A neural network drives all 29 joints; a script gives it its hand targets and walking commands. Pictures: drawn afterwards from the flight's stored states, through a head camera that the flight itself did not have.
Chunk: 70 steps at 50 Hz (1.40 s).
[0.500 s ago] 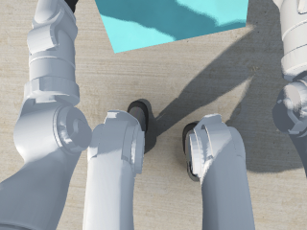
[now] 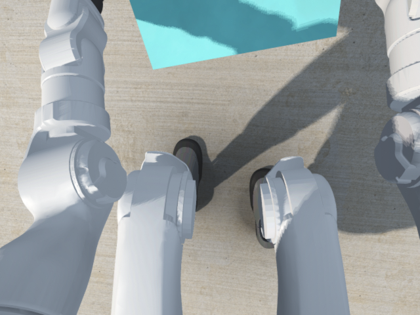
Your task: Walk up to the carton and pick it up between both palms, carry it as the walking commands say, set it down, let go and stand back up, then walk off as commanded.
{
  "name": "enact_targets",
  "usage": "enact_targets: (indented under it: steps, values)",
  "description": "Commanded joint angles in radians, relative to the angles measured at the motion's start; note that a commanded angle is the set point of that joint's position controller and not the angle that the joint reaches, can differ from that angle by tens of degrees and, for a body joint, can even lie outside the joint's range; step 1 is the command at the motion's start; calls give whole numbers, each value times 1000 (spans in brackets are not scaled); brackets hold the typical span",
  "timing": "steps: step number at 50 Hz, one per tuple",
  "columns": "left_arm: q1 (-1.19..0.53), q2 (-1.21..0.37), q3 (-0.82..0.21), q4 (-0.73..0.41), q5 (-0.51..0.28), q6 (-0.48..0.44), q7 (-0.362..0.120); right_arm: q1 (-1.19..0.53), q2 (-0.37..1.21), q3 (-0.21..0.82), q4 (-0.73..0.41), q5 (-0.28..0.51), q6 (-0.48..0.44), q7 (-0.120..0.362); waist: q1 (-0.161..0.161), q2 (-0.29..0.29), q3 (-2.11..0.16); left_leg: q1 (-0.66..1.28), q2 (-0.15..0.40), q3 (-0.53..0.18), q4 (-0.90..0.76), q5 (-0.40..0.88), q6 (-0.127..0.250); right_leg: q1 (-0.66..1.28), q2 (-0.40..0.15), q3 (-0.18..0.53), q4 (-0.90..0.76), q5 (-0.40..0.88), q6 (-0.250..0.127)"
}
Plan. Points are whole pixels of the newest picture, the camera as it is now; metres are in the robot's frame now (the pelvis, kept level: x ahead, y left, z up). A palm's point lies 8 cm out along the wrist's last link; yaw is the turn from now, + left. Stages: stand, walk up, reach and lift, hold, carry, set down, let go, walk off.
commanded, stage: set down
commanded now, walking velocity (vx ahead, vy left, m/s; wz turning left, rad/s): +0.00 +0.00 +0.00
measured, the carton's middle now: out of the picture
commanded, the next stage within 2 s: none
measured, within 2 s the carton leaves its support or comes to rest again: neither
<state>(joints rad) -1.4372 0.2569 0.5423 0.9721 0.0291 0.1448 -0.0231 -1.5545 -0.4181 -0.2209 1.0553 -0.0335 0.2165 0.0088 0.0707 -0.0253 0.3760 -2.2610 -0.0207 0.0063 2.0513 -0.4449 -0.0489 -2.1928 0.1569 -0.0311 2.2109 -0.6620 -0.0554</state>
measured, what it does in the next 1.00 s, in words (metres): stands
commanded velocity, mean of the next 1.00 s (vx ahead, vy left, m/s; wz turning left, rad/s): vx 0.00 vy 0.00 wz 0.00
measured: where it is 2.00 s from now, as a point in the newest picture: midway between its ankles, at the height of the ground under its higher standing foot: (225, 205)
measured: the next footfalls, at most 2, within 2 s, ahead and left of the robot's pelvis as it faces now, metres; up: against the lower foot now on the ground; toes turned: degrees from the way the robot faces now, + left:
none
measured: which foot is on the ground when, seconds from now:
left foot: down 0.00-1.00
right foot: down 0.00-1.00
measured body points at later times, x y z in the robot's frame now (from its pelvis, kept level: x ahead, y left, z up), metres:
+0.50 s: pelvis +0.00 +0.00 +0.00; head +0.38 -0.01 +0.24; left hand +0.56 +0.22 -0.17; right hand +0.60 -0.17 -0.17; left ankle +0.15 +0.13 -0.35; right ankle +0.08 -0.08 -0.35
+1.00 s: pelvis +0.00 +0.01 -0.01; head +0.38 -0.01 +0.23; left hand +0.54 +0.22 -0.20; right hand +0.60 -0.17 -0.17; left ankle +0.15 +0.13 -0.35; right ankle +0.08 -0.08 -0.35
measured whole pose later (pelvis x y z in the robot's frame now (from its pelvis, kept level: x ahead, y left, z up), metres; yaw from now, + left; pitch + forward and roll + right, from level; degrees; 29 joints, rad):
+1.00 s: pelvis +0.00 +0.01 -0.01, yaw -2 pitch +37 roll +4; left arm -1.44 0.30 0.49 1.18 0.01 0.06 -0.01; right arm -1.56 -0.43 -0.14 1.12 0.02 0.13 0.03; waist 0.07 -0.03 0.37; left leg -2.28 0.00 0.02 2.10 -0.46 -0.02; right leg -2.21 0.13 -0.04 2.24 -0.67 -0.06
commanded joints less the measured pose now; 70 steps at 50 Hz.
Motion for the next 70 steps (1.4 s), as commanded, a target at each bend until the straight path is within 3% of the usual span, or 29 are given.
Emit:
enact_targets:
  steps: [1,3,11,16,21,23,24,25,28,29,32,33,34,35,36,37,41,45,47,51,53,56,58,59,62,63,66,69,70]
  values:
    - [-50,-582,-180,198,32,50,-127,-276,719,342,-40,99,-18,219,225,-146,-852,398,2,54,41,239,77,174,-99,175,-271,321,50]
    - [-38,-561,-152,208,58,47,-125,-276,713,351,-33,109,-15,220,249,-160,-868,417,-2,64,52,259,79,185,-95,172,-267,353,65]
    - [-65,-536,-170,242,33,33,-112,-253,669,328,17,80,-16,214,193,-143,-801,439,-6,31,19,244,78,94,-86,138,-261,262,57]
    - [-40,-498,-162,239,54,32,-106,-262,652,342,7,110,-20,214,251,-130,-820,415,3,43,34,246,77,136,-98,160,-249,281,62]
    - [-73,-490,-156,241,31,30,-105,-241,641,320,30,90,-18,211,203,-143,-795,394,0,35,44,226,76,115,-97,153,-254,246,55]
    - [-67,-436,-148,234,37,21,-94,-274,607,341,7,112,-21,206,246,-136,-791,418,10,35,41,225,77,94,-103,155,-246,229,59]
    - [-43,-475,-167,259,34,24,-104,-251,598,332,21,95,-28,206,205,-137,-794,402,5,34,56,245,74,119,-96,162,-256,284,59]
    - [-50,-444,-162,258,41,17,-96,-258,626,335,21,111,-23,214,237,-132,-774,399,9,32,51,239,80,83,-97,171,-250,257,63]
    - [-1,-461,-134,303,34,23,-105,-230,567,336,49,92,-21,205,205,-149,-766,354,3,41,76,217,75,143,-102,173,-246,264,68]
    - [-16,-446,-132,286,32,16,-98,-267,598,347,2,106,-24,204,240,-148,-776,395,5,39,53,230,76,98,-113,168,-253,237,65]
    - [-62,-427,-171,268,19,11,-91,-246,569,335,22,102,-24,205,200,-131,-764,420,5,22,53,243,77,83,-103,160,-246,255,64]
    - [-60,-370,-141,238,26,4,-80,-255,542,340,67,110,-20,197,251,-134,-743,399,16,35,65,250,80,81,-114,172,-240,247,61]
    - [-87,-388,-154,236,21,-5,-82,-233,541,326,43,102,-34,197,213,-133,-755,428,7,18,55,253,77,81,-103,159,-229,245,59]
    - [-42,-378,-140,253,28,-10,-67,-264,537,339,22,118,-36,195,250,-125,-766,455,4,21,40,267,77,67,-105,157,-232,237,60]
    - [-61,-333,-133,208,15,-17,-65,-211,508,327,71,95,-35,188,216,-162,-776,435,4,21,56,257,75,92,-111,151,-233,243,62]
    - [-77,-348,-154,230,6,-20,-56,-245,480,323,67,114,-37,184,221,-98,-776,457,8,29,50,270,69,60,-115,158,-227,234,54]
    - [-49,-277,-149,224,-17,-48,-33,-256,392,341,44,120,-60,155,211,-142,-808,448,9,14,58,282,64,137,-119,157,-218,274,63]
    - [23,-140,-105,275,-3,-72,6,-227,291,341,87,162,-69,122,275,-113,-808,452,27,22,51,302,59,169,-131,175,-210,289,73]
    - [-45,-92,-123,230,-42,-97,26,-249,219,338,76,169,-80,103,236,-115,-849,518,21,0,53,343,55,158,-129,163,-202,301,71]
    - [-47,84,-117,151,-59,-151,82,-200,96,336,99,177,-105,55,263,-121,-880,515,27,11,71,401,54,202,-137,189,-193,358,77]
    - [-91,126,-156,118,-119,-172,104,-268,27,340,70,185,-124,25,209,-109,-930,561,24,13,82,431,42,240,-139,184,-196,383,71]
    - [-102,138,-197,121,-179,-189,120,-313,-17,384,6,225,-147,-3,210,-91,-996,579,35,-2,96,497,52,288,-143,196,-172,455,65]
    - [-86,150,-194,128,-204,-192,127,-316,-77,333,21,218,-158,-16,161,-48,-1021,630,44,-33,92,557,52,242,-142,178,-166,456,65]
    - [-91,124,-212,86,-237,-193,125,-345,-100,342,-21,224,-171,-26,143,-90,-1067,607,39,-25,103,566,58,312,-147,186,-173,496,58]
    - [-73,163,-216,102,-249,-188,125,-285,-80,356,-6,225,-168,-25,157,-112,-1066,535,41,-20,96,496,42,411,-161,203,-163,517,56]
    - [-57,181,-232,61,-253,-195,129,-300,-154,303,-52,205,-177,-26,107,-69,-1108,585,38,-24,96,516,37,387,-149,185,-149,512,53]
    - [-74,196,-229,120,-264,-186,135,-344,-156,325,-55,241,-168,-23,143,-64,-1084,597,43,-22,78,498,46,344,-156,171,-137,443,51]
    - [-43,217,-214,126,-269,-172,136,-298,-244,240,-2,199,-160,-17,99,-37,-1042,617,38,-34,58,445,30,278,-161,141,-134,340,38]
    - [-76,242,-198,52,-240,-176,141,-343,-229,260,-48,204,-163,-13,137,-47,-1039,594,38,-35,60,472,34,289,-166,154,-123,383,41]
